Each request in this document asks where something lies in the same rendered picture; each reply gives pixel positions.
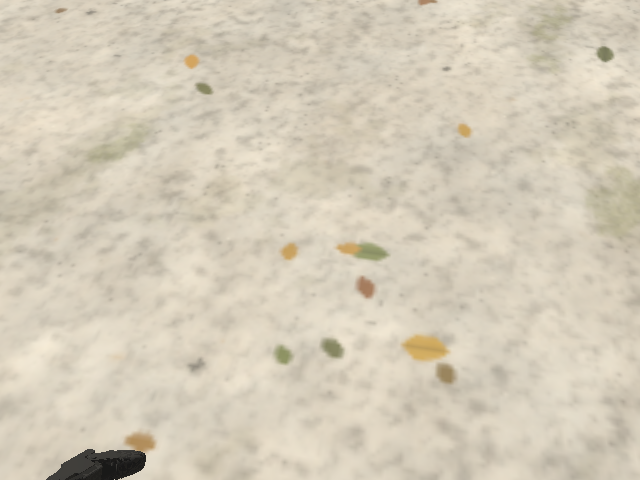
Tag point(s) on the left robot hand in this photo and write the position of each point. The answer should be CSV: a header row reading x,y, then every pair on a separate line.
x,y
108,465

